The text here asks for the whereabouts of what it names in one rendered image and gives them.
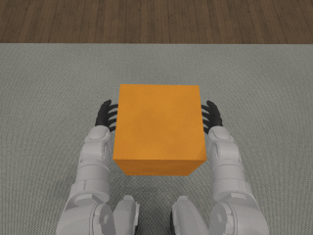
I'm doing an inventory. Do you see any robot left hand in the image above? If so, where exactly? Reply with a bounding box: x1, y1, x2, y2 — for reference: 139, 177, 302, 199
95, 99, 118, 132

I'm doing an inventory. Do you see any robot left thigh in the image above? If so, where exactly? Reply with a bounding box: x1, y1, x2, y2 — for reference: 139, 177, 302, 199
112, 199, 140, 235

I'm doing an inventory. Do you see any robot right forearm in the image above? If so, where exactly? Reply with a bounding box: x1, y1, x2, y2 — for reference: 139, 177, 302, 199
206, 125, 269, 235

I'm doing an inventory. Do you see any robot right thigh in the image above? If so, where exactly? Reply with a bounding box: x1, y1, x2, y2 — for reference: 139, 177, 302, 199
171, 200, 209, 235

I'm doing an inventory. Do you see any right robot upper arm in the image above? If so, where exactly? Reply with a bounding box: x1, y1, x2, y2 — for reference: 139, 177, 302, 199
208, 201, 269, 235

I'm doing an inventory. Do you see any robot right hand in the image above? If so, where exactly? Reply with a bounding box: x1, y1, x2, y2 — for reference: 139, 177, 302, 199
201, 100, 223, 134

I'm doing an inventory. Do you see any carton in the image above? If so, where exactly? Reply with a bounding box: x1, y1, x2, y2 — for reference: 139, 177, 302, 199
112, 84, 207, 176

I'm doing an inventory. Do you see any left robot upper arm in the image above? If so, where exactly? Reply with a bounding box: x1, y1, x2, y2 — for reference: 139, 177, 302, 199
57, 202, 116, 235

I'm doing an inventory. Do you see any robot thigh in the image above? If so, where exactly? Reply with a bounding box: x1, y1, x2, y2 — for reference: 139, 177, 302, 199
171, 200, 209, 235
112, 199, 140, 235

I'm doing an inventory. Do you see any robot left forearm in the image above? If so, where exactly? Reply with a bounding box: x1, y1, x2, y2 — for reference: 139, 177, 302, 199
56, 125, 112, 235

